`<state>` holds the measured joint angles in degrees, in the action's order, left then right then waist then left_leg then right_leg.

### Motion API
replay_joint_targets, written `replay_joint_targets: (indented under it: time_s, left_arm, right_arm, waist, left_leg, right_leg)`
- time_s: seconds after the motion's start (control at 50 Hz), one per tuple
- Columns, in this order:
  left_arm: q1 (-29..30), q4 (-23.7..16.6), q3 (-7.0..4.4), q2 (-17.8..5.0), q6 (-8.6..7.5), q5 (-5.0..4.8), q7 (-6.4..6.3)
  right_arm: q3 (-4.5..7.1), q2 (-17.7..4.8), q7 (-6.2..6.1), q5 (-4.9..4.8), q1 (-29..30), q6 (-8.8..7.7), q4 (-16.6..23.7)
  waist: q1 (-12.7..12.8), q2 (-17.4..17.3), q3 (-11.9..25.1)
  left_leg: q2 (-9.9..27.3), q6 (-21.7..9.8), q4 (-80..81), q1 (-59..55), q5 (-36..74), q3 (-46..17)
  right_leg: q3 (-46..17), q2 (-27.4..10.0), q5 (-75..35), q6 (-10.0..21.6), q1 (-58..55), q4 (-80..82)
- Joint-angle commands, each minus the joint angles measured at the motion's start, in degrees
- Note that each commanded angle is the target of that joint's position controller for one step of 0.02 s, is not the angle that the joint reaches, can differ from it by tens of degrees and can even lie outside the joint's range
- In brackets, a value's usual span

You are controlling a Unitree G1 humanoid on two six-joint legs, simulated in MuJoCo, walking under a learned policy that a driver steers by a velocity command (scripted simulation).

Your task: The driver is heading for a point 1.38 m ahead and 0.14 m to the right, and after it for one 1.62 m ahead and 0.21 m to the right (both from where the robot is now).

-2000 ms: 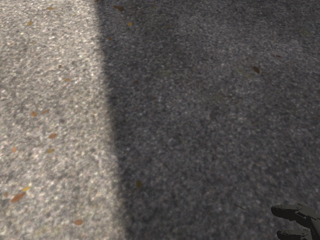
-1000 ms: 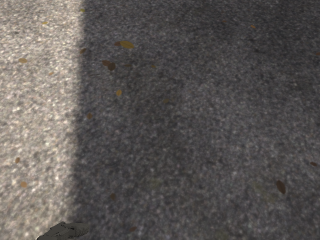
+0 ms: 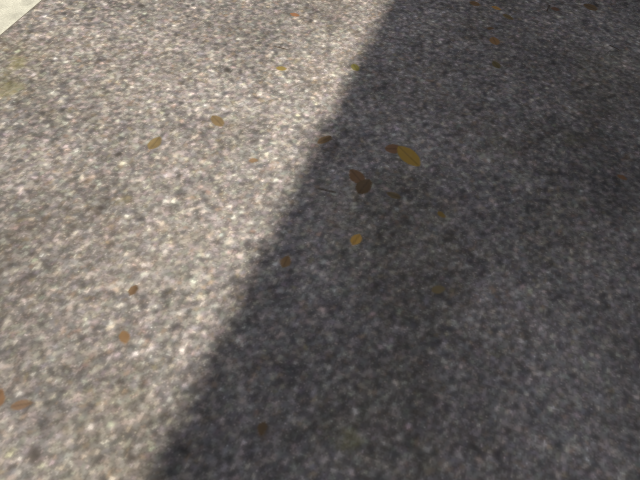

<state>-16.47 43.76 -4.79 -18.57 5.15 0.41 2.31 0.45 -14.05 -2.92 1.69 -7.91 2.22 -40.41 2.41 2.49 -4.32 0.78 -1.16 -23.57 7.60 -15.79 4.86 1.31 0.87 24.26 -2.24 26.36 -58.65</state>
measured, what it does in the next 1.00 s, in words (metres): walks ahead: right foot, then left foot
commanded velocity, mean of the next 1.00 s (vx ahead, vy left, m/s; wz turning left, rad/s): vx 0.19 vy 0.00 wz -0.14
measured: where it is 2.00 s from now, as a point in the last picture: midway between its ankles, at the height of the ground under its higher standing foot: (310, 305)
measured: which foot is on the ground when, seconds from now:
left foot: down 0.00-0.16, up 0.18-0.66, down 0.68-1.00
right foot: up 0.00-0.16, down 0.18-0.68, up 0.70-1.00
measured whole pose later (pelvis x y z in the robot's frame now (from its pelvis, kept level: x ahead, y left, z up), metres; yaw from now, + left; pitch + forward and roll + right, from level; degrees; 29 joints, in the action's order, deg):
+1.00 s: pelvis +0.14 -0.09 +0.00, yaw -4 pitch +4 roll -1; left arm -2.6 36.1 -1.1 -18.9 -1.8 1.3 1.6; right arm 5.2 -18.0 1.4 0.6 -25.9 -0.9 -47.0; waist -6.2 0.9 0.9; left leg -5.4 -3.7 -21.2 4.7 -18.9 -19.2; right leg -5.1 1.1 15.3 -3.7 26.7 -33.7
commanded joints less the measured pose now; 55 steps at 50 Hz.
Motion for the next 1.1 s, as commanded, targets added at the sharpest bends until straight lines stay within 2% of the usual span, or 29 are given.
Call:
replay_joint_targets:
  time_s: [0.02, 0.08, 0.14, 0.16, 0.18, 0.2, 0.22, 0.26, 0.3, 0.32, 0.4, 0.54, 0.58, 0.62, 0.64, 0.66, 0.68, 0.7, 0.72, 0.74, 0.78, 0.84, 0.94, 1.0, 1.02, 1.04, 1.06, 1.08, 1.1]
  left_arm:
    - [4.36, -6.58, -0.36, -2.6, -0.32, -0.1, 1.04]
    - [5.49, -8.53, -0.34, -2.69, -0.26, -0.46, 1.35]
    - [3.6, -9.09, -0.75, -2.85, -0.61, -0.16, 1.02]
    - [-0.15, -7.86, -1.22, -3.87, -1.3, 0.55, 0.31]
    - [-3.26, -7.75, -3.05, -11.67, -2.19, 1.24, -0.8]
    - [-6.93, -8.16, -4.88, -18.8, -2.63, -0.11, -0.63]
    - [-8.12, -7.92, -4.7, -16.03, -2.59, -0.77, -0.58]
    - [1.13, -9.17, -2.94, -10.89, -1.68, -0.32, -1.6]
    - [5.53, -10.64, -2.17, -8.82, -1.4, -0.56, -2.07]
    - [4.86, -10.51, -2.2, -9.12, -1.51, -0.55, -1.88]
    - [2.66, -9.85, -2.57, -10.14, -1.83, -0.13, -1.9]
    - [3.48, -7.56, 1.69, -2.58, -3.1, 1.73, -2.71]
    - [3.53, -6.41, 1.28, -5.53, -3.26, 2.07, -3.12]
    - [3.84, -5.62, 0.72, -7.71, -2.98, 1.3, -3.8]
    - [2.74, -5.36, 0.41, -8.57, -2.98, 0.92, -3.97]
    - [2.7, -5.55, 0.5, -8.21, -3.25, 1.18, -4.03]
    - [5.47, -6.94, 1.1, -6.27, -3.66, 2.0, -3.85]
    - [11.6, -10.42, 1.87, -4.34, -4.27, 1.8, -3.15]
    - [16.01, -12.12, 2.06, -4.1, -5.23, 1.89, -2.8]
    - [16.92, -12.2, 1.83, -4.95, -6.33, 1.69, -2.47]
    - [15.88, -11.18, 1.84, -5.12, -8.08, 1.79, -1.37]
    - [15.39, -10.36, 2.28, -3.72, -8.18, 2.46, -0.4]
    - [22.77, -13.5, 3.41, -2.33, -7.76, 1.24, -0.38]
    - [17.91, -12.79, 3.02, -3.68, -8.38, -0.08, -1.3]
    - [12.68, -11.28, 2.39, -5.11, -8.74, -0.22, -2.03]
    - [4.55, -9.25, 1.12, -8.46, -9.23, 0.32, -3.04]
    - [-5.99, -7.7, -0.73, -13.9, -9.8, 2.01, -4.07]
    - [-8.35, -7.34, -1.77, -19.19, -9.21, 3.18, -4.49]
    - [-1.8, -7.97, -1.2, -14.94, -8.85, 3.49, -4.32]
  right_arm:
    - [2.83, -9.17, 0.13, 0.19, -1.28, -1.04, 2.51]
    - [3.84, -11.17, 1.28, 0.17, -1.58, -1.47, 2.22]
    - [4.59, -12.1, 2.27, -1.06, -1.18, -1.68, 2.26]
    - [4.75, -11.75, 2.66, -1.37, -2.33, -1.72, 1.73]
    - [4.23, -9.56, 3.0, -1.21, -4.15, -1.66, 3.13]
    - [2.83, -5.99, 2.53, 0.01, 1.59, -0.62, 8.22]
    - [3.02, -8.03, 2.01, 0.64, 3.31, -0.13, 7.66]
    - [3.3, -8.7, 2.0, -0.59, 2.32, -0.82, 5.97]
    - [3.66, -9.89, 2.06, 0.58, -0.33, -0.81, 4.47]
    - [3.58, -9.6, 2.26, 0.66, -1.39, -0.55, 4.06]
    - [3.09, -8.64, 2.29, -0.03, -1.73, -0.01, 3.8]
    - [1.78, -6.18, 2.57, -1.08, -2.89, 0.38, 0.68]
    - [2.28, -7.99, 2.79, -1.52, -2.57, 0.55, 0.52]
    - [2.59, -8.76, 3.08, -1.62, -3.86, 0.11, 0.53]
    - [2.44, -8.47, 3.3, -1.15, -5.77, -0.42, 0.18]
    - [2.66, -9.02, 3.59, -0.54, -6.85, -0.81, -0.37]
    - [3.12, -10.69, 3.85, 0.18, -10.33, -1.23, -1.32]
    - [4.58, -15.15, 4.31, -0.74, -15.55, -1.67, -2.7]
    - [5.41, -16.13, 5.04, -0.37, -20.3, -2.14, -4.56]
    - [4.84, -13.63, 4.98, -0.46, -18.79, -2.55, -4.28]
    - [5.32, -13.62, 4.51, -0.81, -14.86, -3.23, -3.33]
    - [5.74, -12.92, 3.98, -1.45, -14.25, -3.86, -3.26]
    - [7.09, -14.11, 4.1, -1.24, -15.8, -4.01, -2.89]
    - [7.61, -14.94, 4.19, -1.02, -10.9, -4.24, -1.25]
    - [7.51, -14.67, 4.12, -1.03, -9.06, -4.5, -0.76]
    - [7.13, -13.6, 4.19, -1.11, -8.43, -5.21, -0.69]
    - [5.86, -9.62, 4.18, -1.81, -8.0, -6.44, 0.11]
    - [4.1, -4.76, 4.12, -3.72, -8.35, -6.64, 3.99]
    - [3.88, -7.61, 3.58, -2.55, -7.81, -5.28, 2.73]
  waist:
    - [-3.64, -12.1, 3.66]
    - [-3.91, -13.37, 4.63]
    - [-1.75, -11.22, 5.69]
    - [0.57, -5.87, 7.28]
    - [1.32, 9.2, 7.65]
    - [2.93, 16.15, 9.51]
    - [4.27, 6.41, 10.38]
    - [-0.29, 2.73, 3.31]
    - [-2.06, 4.05, 4.66]
    - [-2.2, 2.82, 6.08]
    - [-1.22, 2.67, 7.07]
    - [-0.26, 3.53, 6.9]
    - [-0.29, 4.16, 4.71]
    - [-1.61, 2.83, 3.68]
    - [-1.92, 2.34, 6.06]
    - [-2.12, 1.07, 5.86]
    - [-3.74, -4.28, 3.07]
    - [-6.3, -11.99, -0.37]
    - [-9.17, -15.91, -4.45]
    - [-7.84, -10.85, -5.61]
    - [-5.63, -7.97, -1.98]
    - [-5.45, -8.83, 1.93]
    - [-8.28, -10.25, 1.01]
    - [-4.64, -10.9, 2.32]
    - [-1.44, -9.2, 3.5]
    - [2.86, -6.08, 6.86]
    - [7.95, 4.25, 13.39]
    - [6.13, 19.0, 19.55]
    - [2.28, 11.07, 12.88]
  left_leg:
    - [15.0, -9.23, 2.92, -6.02, 29.36, -4.49]
    - [16.31, -7.77, 0.03, -3.78, 30.35, -2.01]
    - [17.01, -4.41, -7.86, -0.67, 26.59, 1.16]
    - [15.12, -1.27, -16.39, 4.17, 19.99, 4.03]
    - [8.95, 2.96, -32.48, 17.85, -1.86, 7.5]
    - [-1.21, 5.26, -41.01, 30.07, -25.62, -0.36]
    - [1.17, 4.9, -45.91, 31.46, -22.77, -6.9]
    - [3.38, 4.15, -41.82, 30.63, -10.69, -8.35]
    - [2.21, 4.61, -40.1, 26.66, -5.32, -7.3]
    - [1.46, 4.83, -39.61, 25.67, -4.6, -7.32]
    - [0.19, 5.16, -33.27, 27.11, -3.28, -7.54]
    - [0.98, 2.16, -19.27, 11.65, -3.28, -5.56]
    - [-1.2, 0.91, -16.33, 9.42, -5.21, -4.84]
    - [-2.5, -0.46, -11.33, 8.75, -5.35, -4.37]
    - [-3.65, -1.81, -7.43, 5.94, -5.12, -3.5]
    - [-3.66, -3.88, -4.69, 2.59, -8.08, -5.8]
    - [1.43, -7.22, 0.23, -0.6, -18.65, -16.39]
    - [10.4, -13.95, 10.15, -3.59, -35.24, -37.22]
    - [17.44, -18.25, 17.49, -6.02, -40.55, -52.98]
    - [16.36, -17.62, 17.15, -4.82, -37.34, -52.46]
    - [11.29, -14.41, 15.73, -3.83, -25.71, -44.03]
    - [5.21, -12.75, 13.92, -3.03, -14.22, -35.78]
    - [3.12, -12.53, 11.63, 0.91, -11.38, -36.45]
    - [2.5, -9.85, 9.66, 10.46, -8.99, -37.21]
    - [1.43, -8.35, 6.49, 15.98, -6.78, -36.31]
    - [-1.48, -6.55, -2.28, 22.18, -2.79, -33.06]
    - [-7.16, -4.98, -20.86, 27.77, -4.33, -24.45]
    - [-11.33, -3.69, -36.54, 38.21, -17.12, -16.76]
    - [-3.85, -3.85, -45.99, 41.11, -9.72, -13.62]
  right_leg:
    - [0.91, -2.03, 0.01, -0.3, 2.66, 6.84]
    - [4.09, -1.22, 0.56, 1.6, -3.72, 14.53]
    - [5.76, 0.23, -4.03, 3.64, -10.69, 24.79]
    - [2.36, 0.51, -11.19, 4.91, -17.8, 32.04]
    - [-17.43, -11.16, -25.48, 8.49, -26.14, 39.47]
    - [-36.89, -22.66, -45.71, 19.4, -26.72, 39.37]
    - [-32.78, -21.22, -39.49, 21.36, -28.29, 39.17]
    - [-23.48, -13.32, -26.15, 17.02, -20.56, 40.44]
    - [-20.05, -8.74, -29.14, 14.62, -18.03, 39.87]
    - [-19.92, -8.28, -30.91, 14.38, -18.01, 39.25]
    - [-22.48, -7.82, -26.3, 14.41, -19.9, 38.94]
    - [-17.72, -9.3, -28.26, 13.35, -14.49, 40.24]
    - [-17.42, -10.36, -28.75, 13.51, -14.06, 38.74]
    - [-16.95, -11.55, -34.56, 13.4, -16.02, 34.96]
    - [-17.08, -11.2, -20.15, 12.98, -16.39, 35.24]
    - [-18.0, -9.81, 1.61, 12.43, -12.95, 35.32]
    - [-16.7, -6.67, 16.14, 11.44, -4.71, 29.97]
    - [-6.85, 2.58, 16.75, 7.71, 8.34, 19.72]
    - [-3.62, 5.03, 12.18, 6.33, 17.31, 9.93]
    - [-7.63, 2.27, 5.6, 5.6, 18.46, 6.37]
    - [-7.88, 0.49, -1.73, 3.42, 14.31, 6.83]
    - [-4.84, 0.94, -7.13, 0.4, 9.56, 9.78]
    - [-3.58, 2.16, -7.97, -2.26, 5.81, 22.23]
    - [-3.8, 2.59, -11.11, -1.49, -11.46, 30.05]
    - [-3.95, 1.88, -13.04, -0.45, -21.81, 32.55]
    - [-4.96, -0.26, -11.22, 0.81, -34.37, 32.32]
    - [-15.59, -11.29, 4.02, 2.7, -45.63, 36.34]
    - [-44.7, -25.67, 29.17, 6.37, -49.41, 47.45]
    - [-46.18, -26.57, 29.08, 7.79, -40.85, 46.97]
